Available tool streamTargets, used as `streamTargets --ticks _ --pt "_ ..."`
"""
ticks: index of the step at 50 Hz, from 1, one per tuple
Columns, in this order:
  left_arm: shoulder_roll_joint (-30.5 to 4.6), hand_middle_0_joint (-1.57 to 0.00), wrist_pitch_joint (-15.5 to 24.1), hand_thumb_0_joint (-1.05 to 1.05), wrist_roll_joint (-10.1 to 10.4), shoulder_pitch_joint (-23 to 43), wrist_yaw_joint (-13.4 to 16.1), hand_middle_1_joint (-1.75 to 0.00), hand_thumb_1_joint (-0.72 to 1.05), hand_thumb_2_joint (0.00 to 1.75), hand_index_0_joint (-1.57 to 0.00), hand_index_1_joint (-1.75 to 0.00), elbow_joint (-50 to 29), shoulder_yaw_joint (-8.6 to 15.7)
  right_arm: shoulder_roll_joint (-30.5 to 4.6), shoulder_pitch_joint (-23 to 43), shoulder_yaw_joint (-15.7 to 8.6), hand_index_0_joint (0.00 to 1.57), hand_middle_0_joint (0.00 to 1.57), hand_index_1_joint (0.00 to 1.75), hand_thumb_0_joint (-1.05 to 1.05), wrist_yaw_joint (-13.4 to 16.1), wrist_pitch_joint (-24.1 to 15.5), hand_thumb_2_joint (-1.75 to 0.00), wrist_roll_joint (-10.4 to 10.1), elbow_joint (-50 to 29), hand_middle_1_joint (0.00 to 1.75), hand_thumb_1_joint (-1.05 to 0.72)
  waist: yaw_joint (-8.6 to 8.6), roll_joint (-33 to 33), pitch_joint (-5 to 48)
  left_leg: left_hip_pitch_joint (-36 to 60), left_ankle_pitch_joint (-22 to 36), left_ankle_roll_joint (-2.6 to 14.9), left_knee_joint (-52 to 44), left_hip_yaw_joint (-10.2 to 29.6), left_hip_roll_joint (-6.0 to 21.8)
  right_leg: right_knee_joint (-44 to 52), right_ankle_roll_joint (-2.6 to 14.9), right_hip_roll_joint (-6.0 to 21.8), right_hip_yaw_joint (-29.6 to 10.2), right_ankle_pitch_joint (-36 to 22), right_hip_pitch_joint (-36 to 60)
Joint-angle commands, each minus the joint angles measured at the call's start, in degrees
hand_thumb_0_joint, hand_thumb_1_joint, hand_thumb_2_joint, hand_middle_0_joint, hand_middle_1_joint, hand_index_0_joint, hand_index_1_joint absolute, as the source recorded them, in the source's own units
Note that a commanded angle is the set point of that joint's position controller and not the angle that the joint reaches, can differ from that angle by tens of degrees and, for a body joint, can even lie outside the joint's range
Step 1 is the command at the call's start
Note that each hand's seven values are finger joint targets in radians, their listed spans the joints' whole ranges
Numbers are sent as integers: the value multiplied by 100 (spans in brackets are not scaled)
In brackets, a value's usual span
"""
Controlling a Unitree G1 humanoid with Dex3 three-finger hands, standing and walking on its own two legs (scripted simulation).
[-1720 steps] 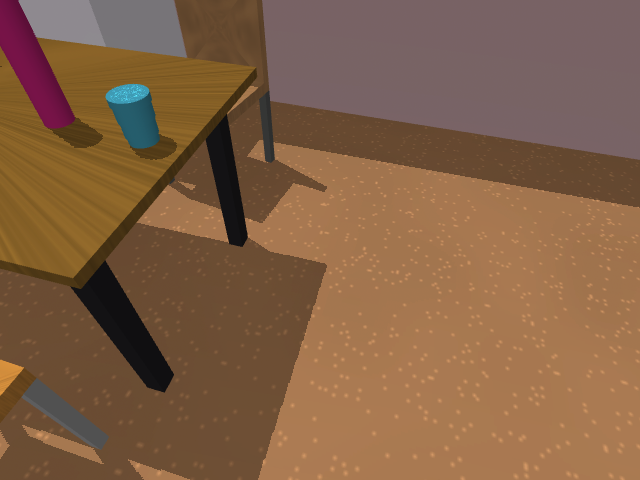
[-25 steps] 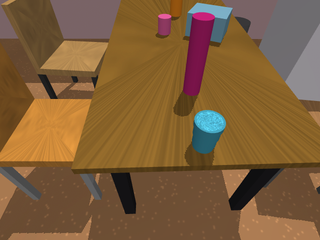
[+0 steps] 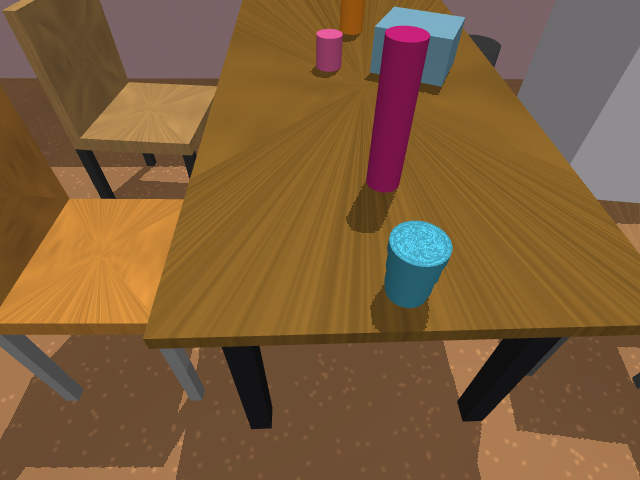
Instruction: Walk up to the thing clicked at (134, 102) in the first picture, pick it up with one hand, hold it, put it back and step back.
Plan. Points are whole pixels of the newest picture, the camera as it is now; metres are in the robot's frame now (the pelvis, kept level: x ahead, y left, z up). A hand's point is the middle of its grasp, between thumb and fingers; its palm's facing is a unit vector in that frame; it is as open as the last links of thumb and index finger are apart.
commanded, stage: stand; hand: right
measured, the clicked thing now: (412, 268) +0.43 -0.15 +0.00
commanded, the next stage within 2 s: step back in 0.12 s
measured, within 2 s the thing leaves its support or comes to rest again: neither
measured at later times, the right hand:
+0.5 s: hand out of the picture -0.02 -0.24 -0.17, palm faces -0.02 +0.90 -0.44, open 7.4 cm
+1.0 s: hand out of the picture -0.09 -0.25 -0.17, palm faces +0.03 +0.93 -0.37, open 7.4 cm
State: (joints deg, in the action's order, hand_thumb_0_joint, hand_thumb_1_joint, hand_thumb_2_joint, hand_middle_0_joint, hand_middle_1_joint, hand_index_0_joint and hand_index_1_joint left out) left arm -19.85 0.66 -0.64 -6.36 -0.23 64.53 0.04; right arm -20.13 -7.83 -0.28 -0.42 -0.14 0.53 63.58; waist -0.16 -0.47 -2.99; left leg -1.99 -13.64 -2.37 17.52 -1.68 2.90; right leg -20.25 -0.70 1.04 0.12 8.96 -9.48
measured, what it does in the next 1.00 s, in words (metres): walks backwards: right foot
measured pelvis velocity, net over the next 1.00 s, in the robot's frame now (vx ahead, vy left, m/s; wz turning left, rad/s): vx -0.18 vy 0.02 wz -0.07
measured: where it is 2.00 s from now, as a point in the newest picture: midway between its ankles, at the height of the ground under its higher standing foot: outside the picture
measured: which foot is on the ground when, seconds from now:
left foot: down 0.00-0.84, up 0.86-1.00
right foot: down 0.00-0.44, up 0.46-0.80, down 0.82-1.00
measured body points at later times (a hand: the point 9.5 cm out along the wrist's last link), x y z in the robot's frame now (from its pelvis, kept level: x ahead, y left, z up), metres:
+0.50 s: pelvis -0.08 +0.04 -0.03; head -0.01 +0.07 +0.41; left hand +0.08 +0.36 -0.16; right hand -0.01 -0.29 -0.14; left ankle -0.09 +0.15 -0.75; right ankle +0.00 -0.11 -0.72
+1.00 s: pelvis -0.18 +0.02 -0.02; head -0.11 +0.00 +0.43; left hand -0.04 +0.32 -0.12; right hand -0.09 -0.30 -0.15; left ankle -0.19 +0.16 -0.67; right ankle -0.15 -0.09 -0.75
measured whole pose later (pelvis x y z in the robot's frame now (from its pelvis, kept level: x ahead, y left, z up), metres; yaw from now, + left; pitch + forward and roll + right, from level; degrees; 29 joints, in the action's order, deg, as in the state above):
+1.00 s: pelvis -0.18 +0.02 -0.02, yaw -4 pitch -1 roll +1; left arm -19.2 -2.6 -1.7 -7.1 -0.1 47.2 3.2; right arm -23.6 -8.0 -2.0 1.6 2.4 -0.7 50.3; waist 0.6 -1.9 -9.5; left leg -25.5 -29.4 -0.6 64.7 6.9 -5.7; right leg -34.2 1.7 -0.8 -2.1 15.6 -17.3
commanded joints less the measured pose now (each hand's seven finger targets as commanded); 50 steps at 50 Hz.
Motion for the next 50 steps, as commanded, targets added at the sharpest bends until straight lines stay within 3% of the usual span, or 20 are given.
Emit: streamTargets --ticks 1,5,9,12,14,15,20,21,22,23,24,27,33,37,40,41,42,43,46,50 --pt "-1273 -20 108 0 20 185 77 -30 90 90 -20 -30 -343 238 -1217 143 -253 20 20 30 0 92 -108 -90 16 -333 30 -90 -2 74 402 -232 779 293 -306 362 524 209 216 630 -552 -1192 351" --pt "-1269 -20 97 0 28 180 69 -30 90 90 -20 -30 -354 236 -1227 114 -249 20 20 30 0 91 -118 -90 16 -318 30 -90 1 31 435 -216 867 269 -322 355 536 168 241 632 -548 -1195 337" --pt "-1548 -20 -34 0 122 127 139 -30 90 90 -20 -30 -769 535 -1352 72 -412 20 20 30 0 102 56 -90 -118 -537 30 -90 49 224 560 -434 2103 479 1046 165 356 -564 544 675 -600 -2761 129" --pt "-1755 -20 -105 0 78 141 150 -30 90 90 -20 -30 -1029 602 -1265 58 -449 20 20 30 0 105 156 -90 -122 -758 30 -90 100 644 881 -693 913 446 2151 39 -184 -357 1151 1289 -1305 -2746 -8" --pt "-1816 -20 -142 0 -42 425 170 -30 90 90 -20 -30 -1257 623 -1200 -111 -503 20 20 30 0 85 271 -90 -64 -841 30 -90 58 1180 684 -1133 -1915 495 3530 246 -500 -58 1626 1869 -1797 -2148 -489" --pt "-1869 -20 -148 0 -123 568 173 -30 90 90 -20 -30 -1397 639 -1205 -258 -520 20 20 30 0 54 310 -90 -65 -915 30 -90 -24 1235 632 -1138 -2083 553 3704 553 -345 -161 1652 1886 -1718 -1951 -723" --pt "-1530 -20 -307 0 -60 936 163 -30 90 90 -20 -30 -1756 504 -1332 -895 -646 20 20 30 0 65 163 -90 66 -876 30 -90 -333 552 657 -826 -4 458 1054 236 -273 -1516 830 908 -963 -865 -973" --pt "-1258 -20 -361 0 -9 712 153 -30 90 90 -20 -30 -1837 464 -1658 -753 -737 20 20 30 0 79 130 -90 221 -986 30 -90 -217 -504 479 -805 916 560 255 1400 488 -2381 526 185 -798 244 -1449" --pt "-1073 -20 -393 0 -1 536 172 -30 90 90 -20 -30 -1808 456 -2038 -388 -800 20 20 30 0 80 87 -90 267 -1136 30 -90 25 -1227 315 -762 1926 874 -39 2567 1398 -3265 275 -708 -597 2371 -2073" --pt "-1272 -20 -405 0 -71 625 237 -30 90 90 -20 -30 -1816 541 -2434 -270 -866 20 20 30 0 73 76 -90 186 -1314 30 -90 -217 -1366 409 -1354 2247 1588 -57 3117 2019 -4107 198 -813 -1154 2911 -1796" --pt "-1408 -20 -418 0 -114 799 266 -30 90 90 -20 -30 -1710 586 -2278 -114 -852 20 20 30 0 106 57 -90 174 -1361 30 -90 -245 -952 267 -1590 2212 1711 -35 2943 1957 -4734 206 -814 -1398 2761 -1730" --pt "-1405 -20 -406 0 0 -2 226 -30 90 90 -20 -30 -1566 611 -1681 364 -679 20 20 30 0 224 -4 -90 173 -1543 30 -90 254 -726 339 -477 2813 1371 731 1632 1182 -5166 118 -787 -1369 1871 -2367" --pt "-1240 -20 -306 0 -55 295 146 -30 90 90 -20 -30 -2023 649 -1627 -400 -682 20 20 30 0 297 26 -90 77 -1554 30 -90 -225 -681 541 637 3732 1580 1198 1451 1252 -3688 -146 -595 -915 2019 -2234" --pt "-1155 -20 -272 0 -62 -83 89 -30 90 90 -20 -30 -1948 686 -1765 -237 -678 20 20 30 0 254 80 -90 73 -1728 30 -90 -131 -1042 753 11 3024 1418 1352 1305 1196 -2034 14 -322 -306 1724 -1054" --pt "-1169 -20 -194 0 -140 -642 96 -30 90 90 -20 -30 -1715 725 -1627 47 -601 20 20 30 0 216 147 -90 -10 -1815 30 -90 193 -707 854 -969 2012 1024 1873 1111 965 -336 208 -165 -261 42 194" --pt "-1576 -20 -145 0 -215 -536 107 -30 90 90 -20 -30 -1821 825 -1426 -46 -518 20 20 30 0 208 140 -90 -63 -1852 30 -90 116 173 826 -1872 1005 672 2298 949 422 -353 445 486 -1344 -697 647" --pt "-2042 -20 -192 0 -85 -270 76 -30 90 90 -20 -30 -1914 911 -1203 198 -484 20 20 30 0 251 151 -90 -102 -1923 30 -90 242 1474 489 -2252 -1203 344 3333 278 -705 -35 1425 1577 -2486 -1387 -124" --pt "-2125 -20 -147 0 -146 -184 73 -30 90 90 -20 -30 -2080 921 -1361 222 -574 20 20 30 0 310 216 -90 -49 -1851 30 -90 331 1495 231 -2233 -2536 278 4705 764 -705 90 1970 2174 -3167 -1697 -728" --pt "-1492 -20 -177 0 -60 383 124 -30 90 90 -20 -30 -2274 755 -1417 -331 -513 20 20 30 0 287 201 -90 -139 -1597 30 -90 -87 753 179 -2402 -1723 273 5107 1125 -858 -395 1292 1163 -1548 -2006 -521" --pt "-1350 -20 -191 0 -120 -23 162 -30 90 90 -20 -30 -2395 747 -1409 -406 -450 20 20 30 0 313 124 -90 -72 -1639 30 -90 219 914 519 -2648 -1678 75 4574 851 -834 -711 1434 1162 -1387 -2363 385"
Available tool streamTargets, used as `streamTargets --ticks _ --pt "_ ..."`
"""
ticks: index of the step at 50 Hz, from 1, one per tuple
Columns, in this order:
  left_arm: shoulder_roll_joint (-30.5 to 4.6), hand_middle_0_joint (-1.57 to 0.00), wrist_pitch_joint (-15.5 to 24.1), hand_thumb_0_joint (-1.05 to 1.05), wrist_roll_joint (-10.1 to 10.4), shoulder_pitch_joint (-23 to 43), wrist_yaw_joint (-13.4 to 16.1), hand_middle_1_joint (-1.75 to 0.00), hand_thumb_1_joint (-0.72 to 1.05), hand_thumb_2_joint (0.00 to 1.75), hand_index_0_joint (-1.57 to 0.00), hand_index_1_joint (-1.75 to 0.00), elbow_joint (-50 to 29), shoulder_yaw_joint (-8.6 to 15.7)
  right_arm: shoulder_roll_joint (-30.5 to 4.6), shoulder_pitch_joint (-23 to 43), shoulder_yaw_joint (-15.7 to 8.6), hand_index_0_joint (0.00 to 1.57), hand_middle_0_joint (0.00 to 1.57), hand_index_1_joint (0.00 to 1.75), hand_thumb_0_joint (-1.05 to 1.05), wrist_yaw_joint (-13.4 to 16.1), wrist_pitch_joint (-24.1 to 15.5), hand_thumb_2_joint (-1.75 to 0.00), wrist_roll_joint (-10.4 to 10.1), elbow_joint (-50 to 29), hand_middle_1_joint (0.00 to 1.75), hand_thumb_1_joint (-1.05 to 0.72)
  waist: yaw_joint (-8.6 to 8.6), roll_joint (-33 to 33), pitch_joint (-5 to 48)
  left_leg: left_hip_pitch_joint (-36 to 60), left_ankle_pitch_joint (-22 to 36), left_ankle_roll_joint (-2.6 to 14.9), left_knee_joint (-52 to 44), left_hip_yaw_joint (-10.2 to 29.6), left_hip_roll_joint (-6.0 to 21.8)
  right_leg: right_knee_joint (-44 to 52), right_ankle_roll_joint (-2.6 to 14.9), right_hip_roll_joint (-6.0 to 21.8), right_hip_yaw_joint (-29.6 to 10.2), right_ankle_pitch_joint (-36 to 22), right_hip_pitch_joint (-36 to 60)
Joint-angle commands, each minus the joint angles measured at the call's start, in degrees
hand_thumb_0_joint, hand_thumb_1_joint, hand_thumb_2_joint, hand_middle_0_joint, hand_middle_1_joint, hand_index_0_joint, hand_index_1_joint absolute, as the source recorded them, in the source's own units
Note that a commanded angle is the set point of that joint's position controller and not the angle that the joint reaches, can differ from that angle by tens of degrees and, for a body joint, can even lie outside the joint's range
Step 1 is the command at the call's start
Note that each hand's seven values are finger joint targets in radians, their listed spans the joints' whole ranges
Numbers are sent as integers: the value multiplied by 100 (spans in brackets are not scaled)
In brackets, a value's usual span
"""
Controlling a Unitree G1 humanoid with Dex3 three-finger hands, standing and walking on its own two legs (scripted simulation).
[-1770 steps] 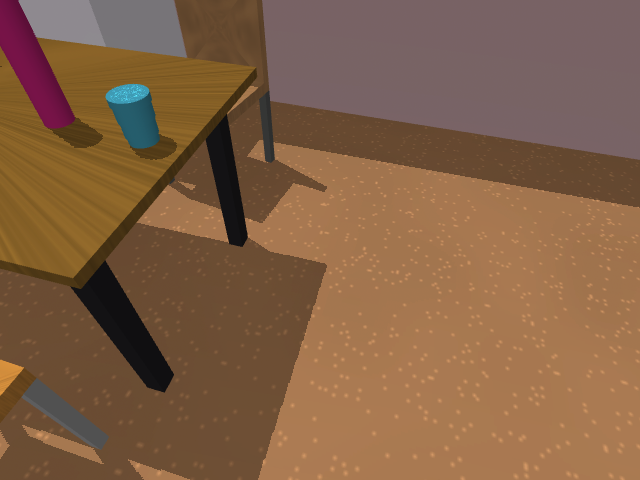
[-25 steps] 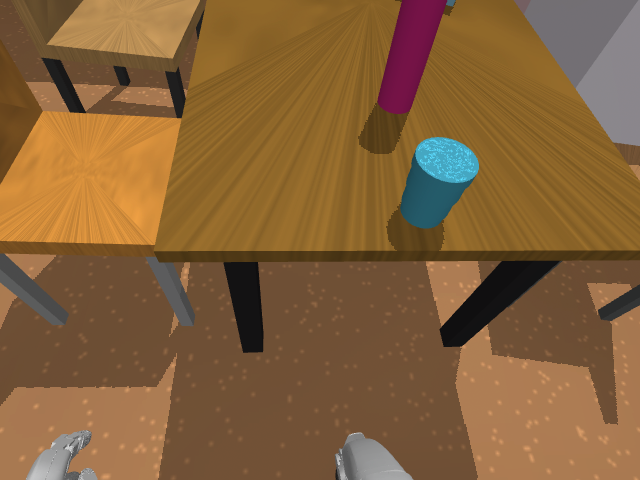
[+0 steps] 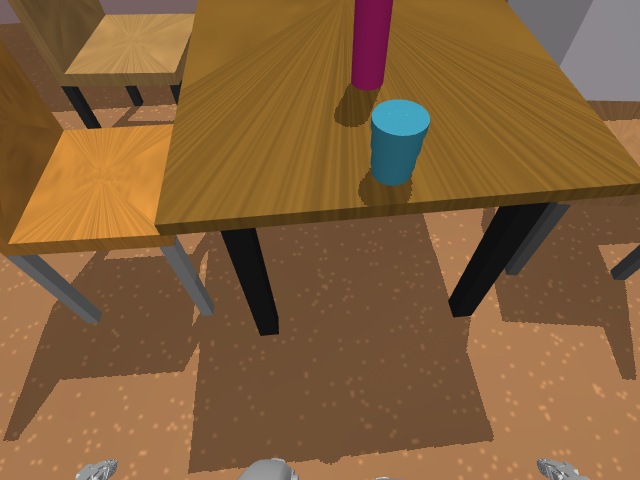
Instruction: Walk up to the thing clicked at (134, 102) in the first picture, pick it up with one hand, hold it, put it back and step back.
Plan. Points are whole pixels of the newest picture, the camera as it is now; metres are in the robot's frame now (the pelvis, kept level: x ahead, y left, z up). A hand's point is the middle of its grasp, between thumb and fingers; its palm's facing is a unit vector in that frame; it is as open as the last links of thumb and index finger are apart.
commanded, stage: step back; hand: right
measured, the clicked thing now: (395, 146) +0.62 -0.14 +0.02
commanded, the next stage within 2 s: none
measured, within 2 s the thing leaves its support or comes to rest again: neither
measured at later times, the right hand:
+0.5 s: hand out of the picture -0.02 -0.27 -0.13, palm faces -0.08 +0.89 -0.44, open 7.4 cm
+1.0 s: hand out of the picture -0.20 -0.29 -0.16, palm faces -0.14 +0.91 -0.39, open 7.4 cm
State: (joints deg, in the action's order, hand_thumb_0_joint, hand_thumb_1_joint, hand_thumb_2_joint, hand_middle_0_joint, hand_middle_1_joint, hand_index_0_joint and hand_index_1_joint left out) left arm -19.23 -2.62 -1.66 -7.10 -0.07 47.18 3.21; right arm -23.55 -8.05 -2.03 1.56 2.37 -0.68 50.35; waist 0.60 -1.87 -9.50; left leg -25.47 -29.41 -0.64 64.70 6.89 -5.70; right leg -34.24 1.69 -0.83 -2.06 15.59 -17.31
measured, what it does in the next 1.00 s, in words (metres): walks backwards: left foot, then right foot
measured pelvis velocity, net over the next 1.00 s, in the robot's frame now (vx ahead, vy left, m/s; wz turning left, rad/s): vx -0.30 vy -0.04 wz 0.09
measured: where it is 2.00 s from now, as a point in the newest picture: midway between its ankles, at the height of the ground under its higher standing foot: outside the picture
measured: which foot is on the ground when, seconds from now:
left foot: up 0.00-0.16, down 0.18-0.60, up 0.62-0.88, down 0.90-1.00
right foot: down 0.00-0.20, up 0.22-0.56, down 0.58-0.92, up 0.94-1.00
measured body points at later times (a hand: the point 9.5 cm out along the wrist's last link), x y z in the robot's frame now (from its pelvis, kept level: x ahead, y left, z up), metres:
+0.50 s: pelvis -0.14 -0.01 +0.00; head -0.08 +0.01 +0.44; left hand -0.07 +0.32 -0.13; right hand -0.01 -0.32 -0.10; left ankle -0.08 +0.12 -0.73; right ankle -0.19 -0.16 -0.68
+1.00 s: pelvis -0.30 -0.04 -0.01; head -0.24 -0.03 +0.43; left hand -0.19 +0.28 -0.12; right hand -0.19 -0.34 -0.13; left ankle -0.29 +0.07 -0.73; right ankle -0.26 -0.16 -0.69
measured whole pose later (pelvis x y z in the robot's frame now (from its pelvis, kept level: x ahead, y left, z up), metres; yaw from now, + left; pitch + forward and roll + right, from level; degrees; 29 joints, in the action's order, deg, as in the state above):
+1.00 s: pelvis -0.30 -0.04 -0.01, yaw +5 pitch -3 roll +1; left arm -22.4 -4.3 -1.1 -4.8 1.3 45.4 3.5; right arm -20.8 -10.0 -1.9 0.1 1.9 1.6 50.5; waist 0.3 1.6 -11.1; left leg -17.0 -18.5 1.4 38.4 0.9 -2.0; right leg -57.0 0.8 -2.0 -4.3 29.9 -26.4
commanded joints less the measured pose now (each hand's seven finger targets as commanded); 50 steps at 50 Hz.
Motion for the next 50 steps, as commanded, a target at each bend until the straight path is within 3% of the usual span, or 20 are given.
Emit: streamTargets --ticks 1,5,8,9,10,11,15,22,26,28,29,30,31,34,39,42,44,45,47,50 --pt "-1427 -20 139 0 -32 51 172 -30 90 90 -20 -30 -706 441 -1029 -378 -273 20 20 30 0 117 -138 -90 64 -373 30 -90 160 1162 1214 -339 -159 -105 -525 -20 175 657 1244 1485 -1262 -3088 1409" --pt "-1550 -20 63 0 -22 25 157 -30 90 90 -20 -30 -775 437 -966 -494 -311 20 20 30 0 48 -165 -90 158 -399 30 -90 152 1398 1311 346 73 11 -2134 -457 380 427 1067 1449 -1196 -2814 1208" --pt "-1560 -20 -30 0 38 189 93 -30 90 90 -20 -30 -835 384 -983 -983 -409 20 20 30 0 -10 -233 -90 209 -202 30 -90 -147 948 1404 1489 1676 218 -3992 -691 417 -5 587 1140 -938 -1529 475" --pt "-1350 -20 -55 0 47 92 67 -30 90 90 -20 -30 -847 328 -1255 -862 -503 20 20 30 0 -17 -252 -90 304 -265 30 -90 -116 203 1319 1761 1764 495 -4275 457 1184 -485 276 720 -726 -458 -365" --pt "-1246 -20 -19 0 82 317 93 -30 90 90 -20 -30 -966 323 -1950 -545 -630 20 20 30 0 -63 -238 -90 321 -403 30 -90 -172 -1204 1165 1495 2444 1257 -4744 2166 2584 -1575 -52 -382 49 1407 -1122" --pt "-1469 -20 -13 0 -24 680 159 -30 90 90 -20 -30 -911 463 -2154 -408 -684 20 20 30 0 -63 -258 -90 315 -495 30 -90 -454 -1155 1037 772 2816 1948 -4870 2876 3154 -2947 -153 -422 -660 2194 -866" --pt "-1425 -20 -48 0 104 -245 140 -30 90 90 -20 -30 -455 504 -1355 298 -454 20 20 30 0 42 -298 -90 268 -618 30 -90 214 -458 858 1135 4078 1325 -4084 781 2116 -4099 -144 -575 -1004 1341 -1115" --pt "-1286 -20 4 0 49 -217 68 -30 90 90 -20 -30 -515 431 -1334 -188 -517 20 20 30 0 48 -225 -90 265 -652 30 -90 -213 -792 1190 2078 3907 1470 -3801 570 2105 -2045 -441 -260 -465 1472 -744" --pt "-1208 -20 82 0 29 -779 33 -30 90 90 -20 -30 -181 378 -1482 6 -537 20 20 30 0 -4 -106 -90 236 -729 30 -90 -44 -1034 1568 1881 3539 1183 -3395 396 1907 194 -231 -112 132 704 255" --pt "-1350 -20 132 0 -42 -1213 55 -30 90 90 -20 -30 42 438 -1333 230 -459 20 20 30 0 -43 -29 -90 157 -789 30 -90 219 -758 1539 1048 2928 757 -2984 237 1655 1101 -37 97 -29 -306 984" --pt "-1778 -20 169 0 -125 -1075 48 -30 90 90 -20 -30 -61 551 -1018 148 -378 20 20 30 0 -54 -28 -90 119 -866 30 -90 111 384 1299 -64 1712 385 -2251 78 895 1262 224 937 -1512 -156 1136" --pt "-2422 -20 118 0 -75 -593 40 -30 90 90 -20 -30 -243 680 -879 445 -389 20 20 30 0 57 -31 -90 79 -925 30 -90 358 1906 981 -292 -519 87 -910 -339 19 1729 1280 2181 -2747 -577 -32" --pt "-2459 -20 160 0 -89 -325 50 -30 90 90 -20 -30 -421 661 -1106 463 -467 20 20 30 0 98 -2 -90 98 -874 30 -90 297 1722 593 -99 -745 37 66 281 249 1846 1564 2542 -3104 -738 -864" --pt "-1710 -20 170 0 -89 398 135 -30 90 90 -20 -30 -564 476 -1046 -125 -387 20 20 30 0 76 -69 -90 17 -552 30 -90 -174 995 687 -179 85 44 421 193 -68 841 962 1413 -1031 -2272 -176" --pt "-1597 -20 122 0 -85 -361 235 -30 90 90 -20 -30 -588 473 -855 21 -293 20 20 30 0 88 -174 -90 139 -673 30 -90 328 1365 1094 -533 -181 -79 -1099 -196 207 257 1067 1503 -1056 -3525 1566" --pt "-1637 -20 58 0 -2 -167 234 -30 90 90 -20 -30 -687 447 -869 -300 -343 20 20 30 0 56 -184 -90 197 -547 30 -90 194 1320 1289 201 218 35 -2574 -535 391 -96 940 1522 -1027 -3485 1487" --pt "-1654 -20 -11 0 56 20 186 -30 90 90 -20 -30 -740 390 -882 -748 -400 20 20 30 0 38 -201 -90 214 -359 30 -90 -65 1141 1378 1139 1705 144 -4121 -789 384 -466 634 1324 -831 -2796 948" --pt "-1452 -20 -33 0 64 -94 155 -30 90 90 -20 -30 -758 299 -1148 -641 -481 20 20 30 0 42 -212 -90 258 -356 30 -90 21 584 1396 1613 2559 355 -4144 115 962 -774 321 957 -676 -1700 163" --pt "-1445 -20 -47 0 92 404 234 -30 90 90 -20 -30 -841 378 -2069 -391 -649 20 20 30 0 -28 -210 -90 254 -537 30 -90 -299 -1104 1357 1019 3878 1796 -4517 2454 2977 -2870 -88 -263 -282 2287 -625" --pt "-1418 -20 -83 0 155 -59 209 -30 90 90 -20 -30 -445 381 -1390 261 -453 20 20 30 0 42 -217 -90 294 -571 30 -90 143 -268 1060 900 4073 1483 -4124 1028 2234 -4040 -54 -412 -904 1718 -774"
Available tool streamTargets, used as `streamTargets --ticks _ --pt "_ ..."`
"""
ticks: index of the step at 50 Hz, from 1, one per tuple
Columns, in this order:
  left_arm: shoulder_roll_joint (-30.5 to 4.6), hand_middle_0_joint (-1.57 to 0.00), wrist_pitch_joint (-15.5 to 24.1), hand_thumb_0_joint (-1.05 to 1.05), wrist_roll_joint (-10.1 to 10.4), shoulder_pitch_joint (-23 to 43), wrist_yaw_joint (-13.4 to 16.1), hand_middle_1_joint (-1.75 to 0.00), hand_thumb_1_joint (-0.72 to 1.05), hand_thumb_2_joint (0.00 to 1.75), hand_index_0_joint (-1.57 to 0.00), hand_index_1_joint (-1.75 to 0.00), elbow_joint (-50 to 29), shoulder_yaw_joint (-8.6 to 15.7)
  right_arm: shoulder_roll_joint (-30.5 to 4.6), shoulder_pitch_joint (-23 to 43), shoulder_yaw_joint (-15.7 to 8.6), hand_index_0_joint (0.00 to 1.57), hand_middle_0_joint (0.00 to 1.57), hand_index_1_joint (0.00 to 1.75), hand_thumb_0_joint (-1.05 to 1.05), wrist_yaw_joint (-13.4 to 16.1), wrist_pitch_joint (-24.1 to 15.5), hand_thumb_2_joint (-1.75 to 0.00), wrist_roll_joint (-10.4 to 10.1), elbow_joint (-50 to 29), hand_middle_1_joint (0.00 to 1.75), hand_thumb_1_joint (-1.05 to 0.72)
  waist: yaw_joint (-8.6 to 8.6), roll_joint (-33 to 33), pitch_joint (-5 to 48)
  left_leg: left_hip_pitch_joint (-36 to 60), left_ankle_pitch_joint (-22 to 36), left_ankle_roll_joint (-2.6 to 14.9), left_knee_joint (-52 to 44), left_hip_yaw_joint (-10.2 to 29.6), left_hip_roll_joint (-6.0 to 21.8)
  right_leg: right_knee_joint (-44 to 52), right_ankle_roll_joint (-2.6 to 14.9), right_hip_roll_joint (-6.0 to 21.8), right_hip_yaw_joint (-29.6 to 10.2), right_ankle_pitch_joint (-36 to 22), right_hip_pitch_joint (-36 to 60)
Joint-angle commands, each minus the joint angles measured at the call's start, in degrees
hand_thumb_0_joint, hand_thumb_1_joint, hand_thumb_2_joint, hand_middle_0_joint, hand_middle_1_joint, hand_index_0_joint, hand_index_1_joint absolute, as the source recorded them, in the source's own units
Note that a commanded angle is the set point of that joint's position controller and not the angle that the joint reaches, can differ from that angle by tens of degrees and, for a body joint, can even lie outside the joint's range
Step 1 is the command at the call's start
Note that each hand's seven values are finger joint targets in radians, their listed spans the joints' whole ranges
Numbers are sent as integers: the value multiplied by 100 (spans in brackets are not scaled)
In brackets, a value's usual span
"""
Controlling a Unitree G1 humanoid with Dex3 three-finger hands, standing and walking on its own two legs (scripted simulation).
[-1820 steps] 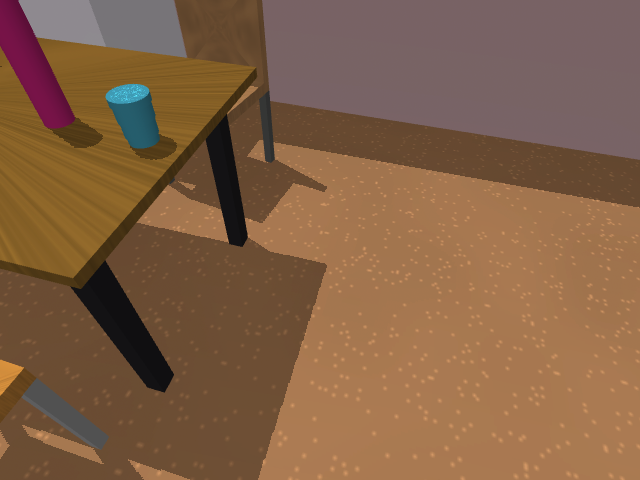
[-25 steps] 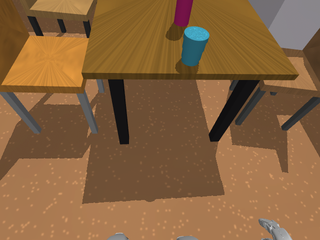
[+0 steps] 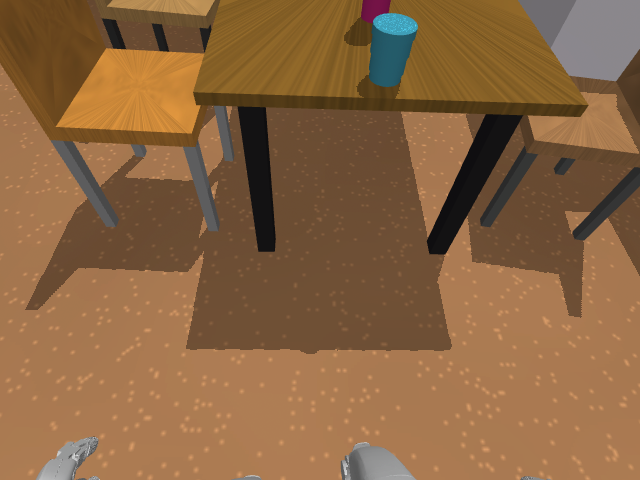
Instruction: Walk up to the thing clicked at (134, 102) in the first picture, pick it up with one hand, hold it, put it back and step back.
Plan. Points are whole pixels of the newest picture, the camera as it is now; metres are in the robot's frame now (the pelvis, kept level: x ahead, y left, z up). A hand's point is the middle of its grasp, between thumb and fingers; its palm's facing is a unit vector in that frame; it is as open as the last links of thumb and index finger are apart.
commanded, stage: step back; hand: right
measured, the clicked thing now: (389, 52) +0.91 -0.17 +0.03
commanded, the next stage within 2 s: stand in 1.42 s
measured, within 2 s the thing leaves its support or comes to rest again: neither
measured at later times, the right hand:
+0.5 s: hand out of the picture -0.09 -0.30 -0.16, palm faces -0.08 +0.92 -0.38, open 7.4 cm
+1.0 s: hand out of the picture -0.09 -0.28 -0.14, palm faces -0.09 +0.93 -0.37, open 7.4 cm
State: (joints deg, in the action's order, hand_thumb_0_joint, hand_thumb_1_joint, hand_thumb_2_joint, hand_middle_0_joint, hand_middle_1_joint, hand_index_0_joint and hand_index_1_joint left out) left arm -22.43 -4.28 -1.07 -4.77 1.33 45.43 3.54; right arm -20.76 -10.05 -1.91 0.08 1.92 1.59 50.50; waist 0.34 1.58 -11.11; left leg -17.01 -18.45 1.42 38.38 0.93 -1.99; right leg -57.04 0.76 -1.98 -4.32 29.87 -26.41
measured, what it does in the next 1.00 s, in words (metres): walks backwards: right foot, then left foot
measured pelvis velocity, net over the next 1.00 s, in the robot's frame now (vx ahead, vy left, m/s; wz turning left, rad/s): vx -0.17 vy -0.01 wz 0.05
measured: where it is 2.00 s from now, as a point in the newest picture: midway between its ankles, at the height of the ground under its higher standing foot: outside the picture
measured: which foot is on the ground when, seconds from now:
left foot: down 0.00-0.24, up 0.26-0.52, down 0.54-1.00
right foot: up 0.00-0.20, down 0.22-1.00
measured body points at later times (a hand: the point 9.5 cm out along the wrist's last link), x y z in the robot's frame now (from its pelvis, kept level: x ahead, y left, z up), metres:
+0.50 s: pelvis -0.16 -0.03 +0.00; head -0.13 -0.05 +0.45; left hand -0.08 +0.30 -0.09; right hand -0.08 -0.35 -0.13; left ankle -0.18 +0.12 -0.69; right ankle -0.12 -0.15 -0.72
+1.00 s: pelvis -0.17 -0.01 +0.01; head -0.16 -0.02 +0.46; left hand -0.13 +0.30 -0.11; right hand -0.09 -0.33 -0.12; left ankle -0.16 +0.12 -0.72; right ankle -0.15 -0.14 -0.72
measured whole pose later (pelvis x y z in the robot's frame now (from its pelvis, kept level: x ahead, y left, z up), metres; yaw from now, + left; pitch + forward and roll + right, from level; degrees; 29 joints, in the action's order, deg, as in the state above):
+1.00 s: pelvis -0.17 -0.01 +0.01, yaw +3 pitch -2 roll +0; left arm -19.8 1.5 -2.3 -11.4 -1.0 57.1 2.5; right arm -22.4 -11.6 -3.3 -1.0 -0.3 1.9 58.0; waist 1.9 -1.5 -3.4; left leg -16.0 -21.7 0.1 36.0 1.8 0.4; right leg -34.4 0.1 1.5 2.1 16.8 -15.4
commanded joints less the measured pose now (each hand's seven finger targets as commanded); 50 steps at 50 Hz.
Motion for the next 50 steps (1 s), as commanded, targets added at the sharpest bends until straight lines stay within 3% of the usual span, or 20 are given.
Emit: streamTargets --ticks 1,8,10,11,12,13,15,17,22,26,27,29,30,32,37,38,40,41,48,50 --pt "-1111 -20 93 0 86 -477 45 -30 90 90 -20 -30 -196 368 -1621 521 -447 20 20 30 0 199 -168 -90 48 -622 30 -90 247 -782 1121 -91 3032 1228 -1390 1360 1792 -1763 -15 -277 -549 151 204" --pt "-931 -20 285 0 -24 -576 -22 -30 90 90 -20 -30 -56 294 -1601 179 -460 20 20 30 0 112 28 -90 61 -572 30 -90 -99 -1282 1635 1026 2706 1018 -846 1079 1466 2028 -174 -5 392 -390 913" --pt "-952 -20 349 0 -68 -1156 12 -30 90 90 -20 -30 263 287 -1643 464 -438 20 20 30 0 70 125 -90 -36 -602 30 -90 231 -1213 1868 615 2125 726 -501 915 1365 3472 -20 6 587 -1536 1747" --pt "-1282 -20 384 0 -135 -1154 19 -30 90 90 -20 -30 287 382 -1406 513 -361 20 20 30 0 50 122 -90 -53 -675 30 -90 235 -580 1627 -458 1067 380 -119 782 933 3357 154 424 -275 -1491 2051" --pt "-1906 -20 360 0 -152 -1006 -1 -30 90 90 -20 -30 189 558 -1035 646 -276 20 20 30 0 87 93 -90 -95 -806 30 -90 361 1063 1229 -1625 -857 -20 849 456 -187 3885 768 1749 -2055 -1292 1718" --pt "-2352 -20 371 0 -169 -603 15 -30 90 90 -20 -30 -12 626 -1243 734 -402 20 20 30 0 178 156 -90 -56 -811 30 -90 481 1387 887 -1262 -1769 -219 2359 811 -173 4240 1696 2841 -3074 -1320 227" --pt "-1745 -20 434 0 -101 192 65 -30 90 90 -20 -30 -207 447 -1452 298 -460 20 20 30 0 159 180 -90 -84 -549 30 -90 -85 165 714 -1041 -1111 -185 3219 1359 -279 3659 1321 2168 -1691 -2098 97" --pt "-1407 -20 452 0 -158 239 83 -30 90 90 -20 -30 -122 404 -1353 45 -413 20 20 30 0 123 102 -90 -100 -392 30 -90 -155 315 899 -1004 -744 -266 3129 920 -341 3310 1014 1578 -788 -2195 567" --pt "-1571 -20 503 0 -205 -525 26 -30 90 90 -20 -30 102 508 -1289 314 -388 20 20 30 0 29 -22 -90 50 -405 30 -90 442 875 1020 -1332 -1125 -324 1149 451 84 3465 999 1623 -1183 137 1923" --pt "-1585 -20 434 0 -148 -245 -78 -30 90 90 -20 -30 146 417 -1209 -433 -453 20 20 30 0 -33 -176 -90 22 150 30 -90 16 838 1055 885 -472 -23 -1494 -225 12 3287 673 1418 -674 541 685" --pt "-1265 -20 406 0 -149 -441 -97 -30 90 90 -20 -30 185 282 -1267 -591 -504 20 20 30 0 -10 -229 -90 68 293 30 -90 -57 214 1122 1406 -403 8 -1823 56 73 2569 500 1096 -325 420 310" --pt "-1112 -20 430 0 -37 -27 -98 -30 90 90 -20 -30 171 248 -2110 -185 -574 20 20 30 0 4 -299 -90 139 98 30 -90 -203 -1247 758 230 -3359 1090 -2849 3362 2214 881 -36 368 344 383 -557" --pt "-1398 -20 453 0 -63 149 -118 -30 90 90 -20 -30 257 335 -1988 170 -561 20 20 30 0 -13 -335 -90 103 25 30 -90 -115 -758 345 -603 -3255 1174 -2884 3105 2187 516 -14 482 -19 162 22" --pt "-1113 -20 488 0 21 -263 -208 -30 90 90 -20 -30 441 256 -1496 503 -372 20 20 30 0 20 -421 -90 129 10 30 -90 146 -686 406 -97 -1621 754 -2377 1791 1419 823 1 465 79 -518 162" --pt "-971 -20 599 0 -49 -703 -196 -30 90 90 -20 -30 772 283 -1394 393 -377 20 20 30 0 -30 -268 -90 73 50 30 -90 198 -1010 751 -608 -1297 438 -1588 957 1110 3042 34 54 640 -1037 2030" --pt "-1089 -20 647 0 -88 -848 -146 -30 90 90 -20 -30 851 330 -1133 233 -302 20 20 30 0 -16 -241 -90 36 68 30 -90 265 -515 829 -927 -1195 267 -969 746 885 3409 58 225 122 -1098 2560" --pt "-1844 -20 746 0 -151 -801 -110 -30 90 90 -20 -30 815 469 -1057 302 -308 20 20 30 0 34 -211 -90 25 44 30 -90 353 708 701 -1207 -1519 -85 926 406 84 4600 969 2120 -2713 1522 1519" --pt "-1793 -20 759 0 -132 -469 -115 -30 90 90 -20 -30 660 462 -1234 38 -372 20 20 30 0 33 -220 -90 24 155 30 -90 178 387 520 -993 -1400 -98 1214 644 240 4589 1215 2298 -2795 1701 1144" --pt "-1376 -20 708 0 -82 38 -137 -30 90 90 -20 -30 606 274 -994 -373 -367 20 20 30 0 -52 -349 -90 38 510 30 -90 -102 651 936 509 -259 -107 -864 -107 203 3607 721 1368 -661 -558 704" --pt "-1015 -20 658 0 -62 -141 -152 -30 90 90 -20 -30 606 82 -1132 -333 -447 20 20 30 0 16 -390 -90 124 543 30 -90 -173 68 1058 1274 135 -27 -1576 393 434 2797 408 1012 -228 -1235 159"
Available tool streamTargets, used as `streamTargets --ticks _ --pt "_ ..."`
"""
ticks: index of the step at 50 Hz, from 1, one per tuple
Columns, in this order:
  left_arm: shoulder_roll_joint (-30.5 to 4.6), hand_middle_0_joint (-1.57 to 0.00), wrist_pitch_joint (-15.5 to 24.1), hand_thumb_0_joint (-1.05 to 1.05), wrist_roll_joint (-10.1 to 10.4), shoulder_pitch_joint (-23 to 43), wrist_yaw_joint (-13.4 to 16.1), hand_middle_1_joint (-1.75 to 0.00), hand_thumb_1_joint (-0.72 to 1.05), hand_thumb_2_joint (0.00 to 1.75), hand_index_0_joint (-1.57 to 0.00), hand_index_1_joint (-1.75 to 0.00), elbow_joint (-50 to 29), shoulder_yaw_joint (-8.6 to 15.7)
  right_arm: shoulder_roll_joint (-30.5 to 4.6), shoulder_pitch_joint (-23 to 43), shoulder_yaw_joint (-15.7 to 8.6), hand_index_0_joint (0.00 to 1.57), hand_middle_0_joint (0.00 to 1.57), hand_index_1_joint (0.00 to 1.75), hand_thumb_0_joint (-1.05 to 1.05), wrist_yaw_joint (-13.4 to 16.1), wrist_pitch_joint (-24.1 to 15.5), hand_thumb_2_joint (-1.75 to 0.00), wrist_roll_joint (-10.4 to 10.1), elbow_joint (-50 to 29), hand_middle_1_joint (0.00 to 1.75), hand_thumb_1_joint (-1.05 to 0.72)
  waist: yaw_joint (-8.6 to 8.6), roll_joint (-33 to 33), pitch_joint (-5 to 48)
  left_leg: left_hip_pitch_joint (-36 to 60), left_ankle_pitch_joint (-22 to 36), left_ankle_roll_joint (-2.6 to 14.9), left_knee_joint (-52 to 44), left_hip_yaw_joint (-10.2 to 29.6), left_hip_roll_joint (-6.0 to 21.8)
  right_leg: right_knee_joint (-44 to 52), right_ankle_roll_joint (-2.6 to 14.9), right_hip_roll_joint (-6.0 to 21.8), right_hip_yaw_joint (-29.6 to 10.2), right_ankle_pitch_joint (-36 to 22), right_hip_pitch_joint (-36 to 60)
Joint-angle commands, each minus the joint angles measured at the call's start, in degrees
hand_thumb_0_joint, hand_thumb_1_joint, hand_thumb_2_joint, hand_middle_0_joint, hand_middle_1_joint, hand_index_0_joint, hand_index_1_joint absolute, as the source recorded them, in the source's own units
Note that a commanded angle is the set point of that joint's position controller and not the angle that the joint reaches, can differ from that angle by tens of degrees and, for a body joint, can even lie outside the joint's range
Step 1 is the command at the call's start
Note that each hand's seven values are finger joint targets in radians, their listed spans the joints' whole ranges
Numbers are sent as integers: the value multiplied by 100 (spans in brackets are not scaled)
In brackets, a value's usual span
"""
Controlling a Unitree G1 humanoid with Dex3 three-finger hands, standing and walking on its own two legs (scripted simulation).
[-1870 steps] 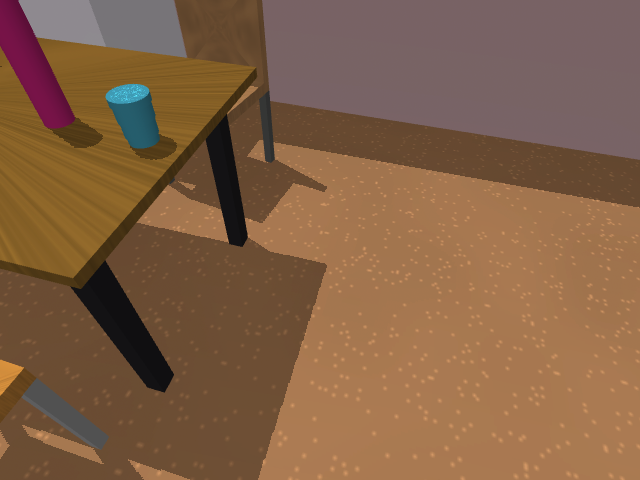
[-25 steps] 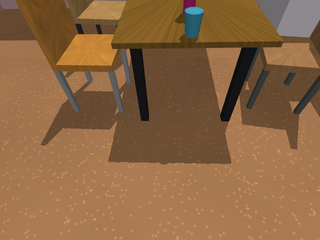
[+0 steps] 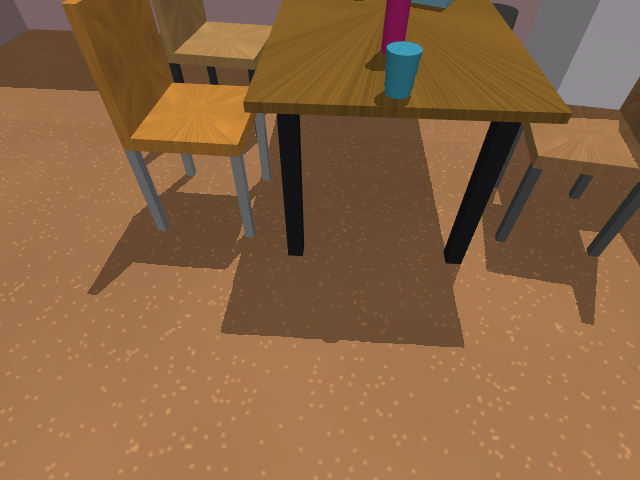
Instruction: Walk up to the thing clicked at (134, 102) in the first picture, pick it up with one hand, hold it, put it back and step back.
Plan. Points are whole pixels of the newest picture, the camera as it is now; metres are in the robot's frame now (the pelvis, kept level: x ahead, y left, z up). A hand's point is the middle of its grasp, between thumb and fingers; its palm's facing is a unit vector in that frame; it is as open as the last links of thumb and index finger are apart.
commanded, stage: step back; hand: right
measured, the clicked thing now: (400, 71) +1.07 -0.21 +0.02
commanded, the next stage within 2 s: stand in 0.42 s
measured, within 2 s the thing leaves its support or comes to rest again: neither
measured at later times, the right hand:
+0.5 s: hand out of the picture +0.14 -0.24 -0.14, palm faces +0.04 +0.95 -0.32, open 7.4 cm
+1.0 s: hand out of the picture +0.08 -0.26 -0.14, palm faces +0.04 +0.95 -0.32, open 7.4 cm
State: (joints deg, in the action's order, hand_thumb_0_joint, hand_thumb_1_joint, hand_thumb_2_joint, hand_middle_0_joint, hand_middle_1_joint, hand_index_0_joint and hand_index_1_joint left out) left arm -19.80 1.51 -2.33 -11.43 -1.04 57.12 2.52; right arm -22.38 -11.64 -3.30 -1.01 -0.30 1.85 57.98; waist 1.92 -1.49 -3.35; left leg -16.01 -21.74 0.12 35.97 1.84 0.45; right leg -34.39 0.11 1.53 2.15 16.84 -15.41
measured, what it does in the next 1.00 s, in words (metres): stands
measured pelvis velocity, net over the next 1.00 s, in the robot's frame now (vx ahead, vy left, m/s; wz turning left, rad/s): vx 0.02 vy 0.00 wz -0.04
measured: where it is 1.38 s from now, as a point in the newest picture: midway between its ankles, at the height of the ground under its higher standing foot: outside the picture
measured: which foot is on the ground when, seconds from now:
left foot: down 0.00-1.00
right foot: down 0.00-1.00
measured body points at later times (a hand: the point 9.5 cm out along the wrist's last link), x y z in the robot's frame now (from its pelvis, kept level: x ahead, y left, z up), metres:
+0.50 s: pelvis +0.04 +0.01 +0.01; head +0.06 +0.01 +0.46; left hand +0.17 +0.31 -0.11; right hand +0.14 -0.29 -0.11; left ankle +0.02 +0.13 -0.73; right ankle +0.02 -0.12 -0.73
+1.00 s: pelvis +0.02 +0.00 +0.02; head +0.03 -0.01 +0.47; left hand +0.11 +0.29 -0.11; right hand +0.08 -0.30 -0.11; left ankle +0.02 +0.13 -0.73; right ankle +0.02 -0.12 -0.73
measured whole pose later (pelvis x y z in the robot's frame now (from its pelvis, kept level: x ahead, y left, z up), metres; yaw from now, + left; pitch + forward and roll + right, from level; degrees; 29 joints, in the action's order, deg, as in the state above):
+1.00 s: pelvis +0.02 +0.00 +0.02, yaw -3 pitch -3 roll +0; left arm -19.7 1.2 -0.7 -5.6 -0.3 65.2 -0.2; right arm -19.8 -5.1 -0.9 -1.0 -0.3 0.4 65.8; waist -0.4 -0.4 -3.5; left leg -5.3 -9.6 -1.1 17.5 -0.8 1.3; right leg -18.2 -0.3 0.3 -0.4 9.3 -6.4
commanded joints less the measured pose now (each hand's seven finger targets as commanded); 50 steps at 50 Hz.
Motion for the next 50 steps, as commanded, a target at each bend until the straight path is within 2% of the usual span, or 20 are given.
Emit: streamTargets --ticks 1,2,3,4,5,6,7,8,9,10,15,20,21,23,25,26,38,40,46,50 --pt "-972 -20 53 0 172 531 74 -30 90 90 -20 -30 -563 93 -1246 76 -300 20 20 30 0 152 -219 -90 115 -294 30 -90 -252 -546 288 802 -180 411 -1996 1833 1179 -86 154 114 -468 300 -1055" --pt "-1241 -20 14 0 191 503 113 -30 90 90 -20 -30 -443 183 -1514 414 -320 20 20 30 0 131 -218 -90 61 -387 30 -90 -157 -621 148 108 -800 890 -2189 2252 1703 -495 83 -78 -239 1067 -636" --pt "-1298 -20 35 0 164 402 116 -30 90 90 -20 -30 -369 195 -1429 630 -301 20 20 30 0 113 -221 -90 42 -418 30 -90 -69 -366 125 3 -378 1002 -1964 2004 1669 -458 95 -2 -325 975 -265" --pt "-1215 -20 74 0 154 398 113 -30 90 90 -20 -30 -333 165 -1276 690 -244 20 20 30 0 114 -221 -90 40 -405 30 -90 -24 -293 155 201 635 844 -1646 1507 1414 9 119 -11 -297 668 -137" --pt "-1165 -20 130 0 166 343 130 -30 90 90 -20 -30 -287 154 -1187 711 -192 20 20 30 0 117 -223 -90 23 -366 30 -90 30 -432 270 301 1689 615 -1326 1035 1155 627 128 75 -355 -94 228" --pt "-1241 -20 177 0 170 266 152 -30 90 90 -20 -30 -202 173 -1101 740 -170 20 20 30 0 126 -226 -90 -13 -344 30 -90 32 -505 479 273 2708 385 -980 636 891 819 141 184 -520 -1142 710" --pt "-1363 -20 204 0 196 178 177 -30 90 90 -20 -30 -158 209 -1018 663 -141 20 20 30 0 139 -216 -90 -67 -317 30 -90 12 -422 763 286 3072 216 -707 403 665 728 210 339 -756 -1913 1043" --pt "-1499 -20 198 0 196 268 174 -30 90 90 -20 -30 -154 223 -985 595 -149 20 20 30 0 157 -195 -90 -96 -306 30 -90 -95 -278 794 283 2599 129 -704 251 506 632 319 485 -895 -2073 999" --pt "-1552 -20 185 0 194 360 183 -30 90 90 -20 -30 -190 235 -968 544 -146 20 20 30 0 176 -177 -90 -93 -260 30 -90 -133 -189 833 467 2512 120 -721 217 506 570 385 595 -969 -2197 928" --pt "-1494 -20 172 0 195 448 192 -30 90 90 -20 -30 -217 217 -1010 539 -161 20 20 30 0 189 -175 -90 -78 -222 30 -90 -141 -125 881 507 2723 157 -666 196 537 506 379 572 -868 -2367 998" --pt "-1383 -20 114 0 179 655 217 -30 90 90 -20 -30 -151 146 -1010 819 -165 20 20 30 0 185 -154 -90 -82 -122 30 -90 -128 74 693 507 2511 284 -918 295 660 569 283 450 -713 -2098 832" --pt "-1408 -20 110 0 161 827 219 -30 90 90 -20 -30 -89 125 -957 1007 -144 20 20 30 0 164 -134 -90 -62 -21 30 -90 -149 212 667 613 2340 229 -1105 207 622 752 240 495 -811 -2095 851" --pt "-1160 -20 79 0 259 855 189 -30 90 90 -20 -30 57 15 -963 966 -73 20 20 30 0 146 -154 -90 -164 13 30 -90 -198 187 672 897 2646 205 -1396 389 688 932 202 517 -799 -2266 832" --pt "-1174 -20 58 0 259 880 185 -30 90 90 -20 -30 77 6 -1026 1032 -81 20 20 30 0 145 -172 -90 -154 66 30 -90 -169 156 698 1081 2950 181 -1512 389 747 1042 121 466 -713 -2269 934" --pt "-1180 -20 67 0 242 925 192 -30 90 90 -20 -30 130 -2 -1006 1041 -68 20 20 30 0 150 -190 -90 -153 102 30 -90 -196 95 903 1351 3486 148 -1496 315 768 1082 125 514 -703 -2663 1128" --pt "-1202 -20 72 0 239 917 194 -30 90 90 -20 -30 151 -8 -989 1059 -56 20 20 30 0 148 -190 -90 -150 128 30 -90 -177 113 882 1328 3525 136 -1539 291 760 1125 114 529 -689 -2746 1201" --pt "-1243 -20 95 0 188 1084 172 -30 90 90 -20 -30 347 -31 -890 1156 4 20 20 30 0 104 -153 -90 -150 292 30 -90 -242 150 610 1238 2159 33 -2064 221 707 1765 73 583 -756 -1807 1171" --pt "-1232 -20 80 0 180 1032 164 -30 90 90 -20 -30 380 -32 -916 1170 3 20 20 30 0 106 -143 -90 -141 323 30 -90 -210 118 456 1211 1768 12 -2124 221 681 1884 66 561 -803 -1428 958" --pt "-1255 -20 89 0 180 939 157 -30 90 90 -20 -30 428 -46 -914 1046 8 20 20 30 0 77 -130 -90 -140 391 30 -90 -229 249 400 1185 1430 40 -2161 264 681 2017 77 555 -847 -984 777" --pt "-1270 -20 89 0 189 918 150 -30 90 90 -20 -30 421 -33 -941 978 14 20 20 30 0 84 -144 -90 -126 400 30 -90 -227 143 501 1146 1528 53 -2130 259 701 1927 100 574 -860 -1258 895"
